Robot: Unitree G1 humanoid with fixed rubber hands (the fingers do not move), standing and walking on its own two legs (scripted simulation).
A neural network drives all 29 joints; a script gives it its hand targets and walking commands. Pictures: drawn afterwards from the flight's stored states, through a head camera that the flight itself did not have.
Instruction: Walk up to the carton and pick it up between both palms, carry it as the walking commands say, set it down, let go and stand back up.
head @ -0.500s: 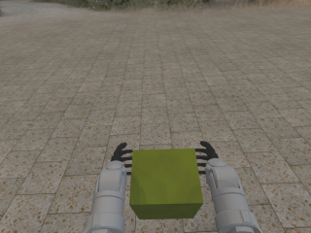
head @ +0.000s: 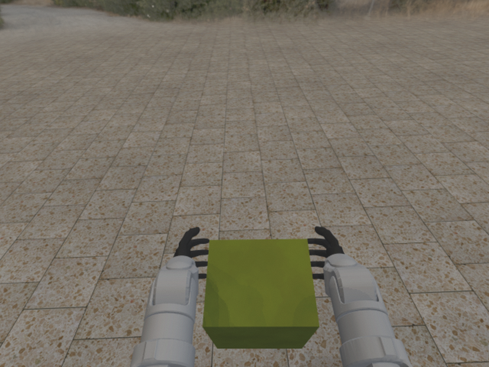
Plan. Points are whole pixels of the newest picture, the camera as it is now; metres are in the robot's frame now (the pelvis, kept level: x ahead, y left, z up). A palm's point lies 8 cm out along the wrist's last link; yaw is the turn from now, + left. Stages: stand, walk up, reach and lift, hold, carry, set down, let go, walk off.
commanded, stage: carry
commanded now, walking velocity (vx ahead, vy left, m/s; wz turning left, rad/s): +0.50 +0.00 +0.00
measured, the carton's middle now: (258, 298) +0.29 +0.00 -0.03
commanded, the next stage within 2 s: none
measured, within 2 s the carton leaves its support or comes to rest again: neither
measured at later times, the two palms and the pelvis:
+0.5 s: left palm (159, 221) +0.38 +0.18 +0.10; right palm (286, 203) +0.42 -0.06 +0.09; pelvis +0.09 +0.00 +0.01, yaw +11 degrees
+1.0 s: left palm (158, 235) +0.38 +0.19 +0.05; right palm (261, 190) +0.51 -0.02 +0.06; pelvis +0.17 -0.08 -0.02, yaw +30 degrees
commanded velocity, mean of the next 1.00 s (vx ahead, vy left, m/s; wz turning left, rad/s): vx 0.09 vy -0.16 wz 0.49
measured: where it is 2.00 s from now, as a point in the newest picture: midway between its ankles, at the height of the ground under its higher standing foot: outside the picture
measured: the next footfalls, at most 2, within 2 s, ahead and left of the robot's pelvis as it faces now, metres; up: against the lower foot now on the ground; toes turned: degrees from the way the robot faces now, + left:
right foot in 0.60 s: +0.24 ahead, -0.10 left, +0.00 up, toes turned +11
left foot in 0.92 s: +0.16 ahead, +0.03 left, +0.00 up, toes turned +36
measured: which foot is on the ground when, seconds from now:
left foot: down 0.00-0.60, up 0.62-0.90, down 0.92-1.00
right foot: down 0.00-0.20, up 0.22-0.58, down 0.60-0.94, up 0.96-1.00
